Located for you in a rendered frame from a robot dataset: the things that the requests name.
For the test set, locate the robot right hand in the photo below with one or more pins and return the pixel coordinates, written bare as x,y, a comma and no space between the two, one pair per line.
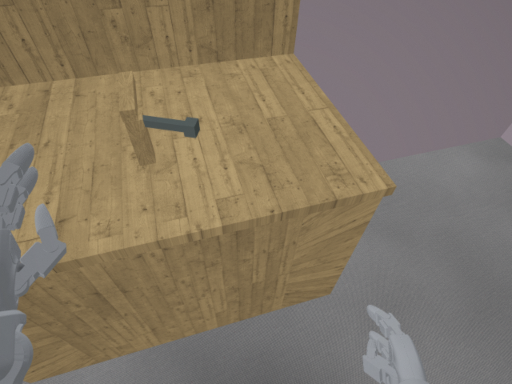
400,359

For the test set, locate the tap lever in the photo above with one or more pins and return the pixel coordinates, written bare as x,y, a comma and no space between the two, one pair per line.
190,126

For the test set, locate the counter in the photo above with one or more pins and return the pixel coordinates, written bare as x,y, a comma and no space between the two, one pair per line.
169,236

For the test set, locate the robot left forearm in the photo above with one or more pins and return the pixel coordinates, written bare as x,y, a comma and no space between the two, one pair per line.
16,351

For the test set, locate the robot left hand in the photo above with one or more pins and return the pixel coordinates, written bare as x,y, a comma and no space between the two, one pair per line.
17,181

